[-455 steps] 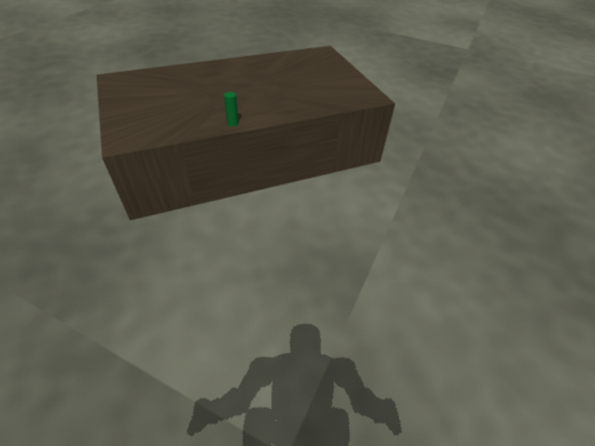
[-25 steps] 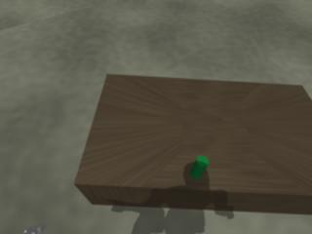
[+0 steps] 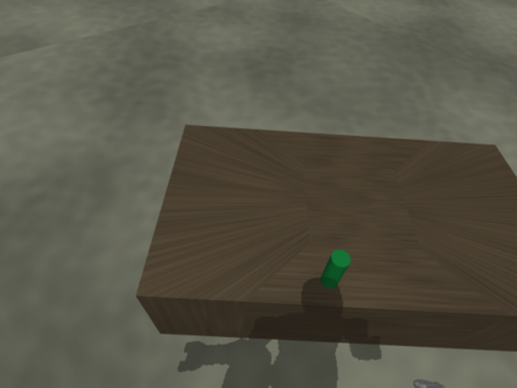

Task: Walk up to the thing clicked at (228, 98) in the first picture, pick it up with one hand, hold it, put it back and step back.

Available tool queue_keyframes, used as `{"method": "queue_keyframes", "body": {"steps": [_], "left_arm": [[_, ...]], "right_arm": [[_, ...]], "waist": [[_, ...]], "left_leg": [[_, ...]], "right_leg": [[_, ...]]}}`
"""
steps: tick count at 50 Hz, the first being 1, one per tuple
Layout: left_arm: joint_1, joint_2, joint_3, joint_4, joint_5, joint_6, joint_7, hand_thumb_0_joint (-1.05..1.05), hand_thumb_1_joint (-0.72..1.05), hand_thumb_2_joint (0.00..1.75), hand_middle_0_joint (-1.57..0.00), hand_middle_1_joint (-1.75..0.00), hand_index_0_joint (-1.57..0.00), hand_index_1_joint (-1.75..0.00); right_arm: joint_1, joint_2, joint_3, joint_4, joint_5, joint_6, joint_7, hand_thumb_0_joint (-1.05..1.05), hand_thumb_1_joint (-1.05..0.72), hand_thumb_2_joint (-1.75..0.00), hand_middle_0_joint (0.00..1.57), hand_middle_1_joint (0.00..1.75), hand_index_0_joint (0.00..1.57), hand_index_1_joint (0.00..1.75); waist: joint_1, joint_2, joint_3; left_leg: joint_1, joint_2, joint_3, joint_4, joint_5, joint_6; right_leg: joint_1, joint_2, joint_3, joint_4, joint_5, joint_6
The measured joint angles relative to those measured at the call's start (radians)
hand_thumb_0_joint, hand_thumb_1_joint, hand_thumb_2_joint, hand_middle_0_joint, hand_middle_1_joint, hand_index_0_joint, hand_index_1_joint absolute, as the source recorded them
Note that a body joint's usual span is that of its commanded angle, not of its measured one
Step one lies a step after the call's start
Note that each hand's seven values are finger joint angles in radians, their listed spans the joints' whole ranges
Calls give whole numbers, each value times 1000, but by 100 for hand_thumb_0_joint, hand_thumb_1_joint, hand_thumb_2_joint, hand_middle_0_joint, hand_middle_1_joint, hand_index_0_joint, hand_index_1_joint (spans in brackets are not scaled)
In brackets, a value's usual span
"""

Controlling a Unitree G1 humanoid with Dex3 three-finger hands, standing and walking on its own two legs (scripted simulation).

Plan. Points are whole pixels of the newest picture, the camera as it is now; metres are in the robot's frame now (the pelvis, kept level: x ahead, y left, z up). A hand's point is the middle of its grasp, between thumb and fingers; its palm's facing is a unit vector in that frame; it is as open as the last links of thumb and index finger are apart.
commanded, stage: walk up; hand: right
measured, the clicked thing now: (334, 270) +0.48 -0.23 -0.33
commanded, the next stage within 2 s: stand in 1.16 s
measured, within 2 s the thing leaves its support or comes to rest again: neither
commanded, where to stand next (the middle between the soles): +0.10 -0.01 m, yaw -1 degrees
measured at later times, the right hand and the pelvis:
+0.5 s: hand out of the picture +0.08 -0.26 -0.13, palm faces +0.01 +0.95 -0.32, open 7.4 cm; pelvis +0.01 +0.00 +0.02, yaw -2 degrees
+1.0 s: hand out of the picture +0.09 -0.25 -0.13, palm faces +0.02 +0.95 -0.32, open 7.4 cm; pelvis +0.02 +0.00 +0.03, yaw -2 degrees
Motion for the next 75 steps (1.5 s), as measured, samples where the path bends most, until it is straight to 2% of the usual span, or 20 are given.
{"method": "queue_keyframes", "body": {"steps": [3, 5, 6, 8, 11, 16, 23, 33, 48, 75], "left_arm": [[20, 3, 9, 5, -1, -10, -2, 0, 90, 90, -21, -30, -20, -30], [29, -11, 12, 17, 7, -18, -1, 0, 90, 90, -21, -30, -20, -30], [34, -21, 10, 23, 13, -21, -1, 0, 91, 90, -21, -30, -20, -30], [43, -32, 0, 34, 21, -19, -8, 0, 90, 90, -21, -30, -20, -30], [37, -54, -15, 50, 16, -15, -16, 1, 90, 90, -21, -30, -20, -30], [10, -75, -23, 62, 8, -21, -24, 1, 90, 90, -21, -30, -20, -30], [-47, -71, -22, 73, 0, -27, -23, 0, 90, 90, -21, -30, -20, -30], [-77, -60, -21, 89, 2, -23, -20, 0, 90, 90, -21, -30, -20, -30], [-42, -64, -22, 118, 6, -18, -20, 0, 90, 90, -21, -30, -20, -30], [-34, -67, -31, 98, 6, -19, -19, 0, 90, 90, -21, -30, -20, -30]], "right_arm": [[10, 9, 7, 7, -2, 0, -5, 1, -90, -90, 21, 30, 20, 30], [8, 5, 12, 14, 3, 3, -8, 1, -90, -90, 21, 30, 20, 30], [8, 4, 13, 18, 7, 5, -9, 1, -90, -90, 21, 30, 20, 30], [12, 10, 16, 28, 12, 5, -9, 1, -90, -90, 21, 30, 20, 30], [23, 8, 18, 50, 16, -9, -5, 1, -90, -90, 21, 30, 20, 30], [40, 16, 33, 97, 15, -21, -4, 1, -90, -90, 21, 30, 20, 30], [30, 27, 43, 133, 16, -37, -9, 1, -90, -90, 21, 30, 20, 30], [8, 19, 33, 137, 14, -42, -17, 1, -90, -90, 21, 30, 20, 30], [9, 25, 30, 146, 14, -37, -16, 1, -90, -90, 21, 30, 20, 30], [7, 25, 44, 162, 15, -44, -22, 1, -90, -90, 21, 30, 20, 30]], "waist": [[6, -2, -12], [8, 19, -7], [5, 31, -7], [3, 25, -15], [-6, 27, -23], [-7, 20, -48], [-16, 1, -62], [-26, -5, -77], [-16, 3, -66], [-23, -13, -71]], "left_leg": [[-2, 8, 7, -9, 8, -11], [-1, 25, 3, 2, 4, -21], [5, 29, -5, -4, 5, -25], [20, 13, -6, -29, -29, -30], [61, 2, -1, -120, 76, -25], [110, -1, 4, -212, 106, -21], [147, 2, 10, -285, 136, -22], [170, 0, 19, -324, 148, -19], [184, -2, 22, -341, 148, -18], [200, -3, 14, -361, 147, -23]], "right_leg": [[55, 5, -40, -81, 36, -11], [99, 19, -52, -171, 159, 10], [110, 25, -56, -188, 174, 20], [115, 14, -49, -202, 178, 26], [139, 2, -47, -243, 195, 37], [186, 0, -42, -339, 239, 42], [225, 2, -36, -421, 278, 43], [244, -1, -27, -461, 294, 48], [256, -2, -24, -475, 292, 49], [271, -3, -31, -489, 286, 45]]}}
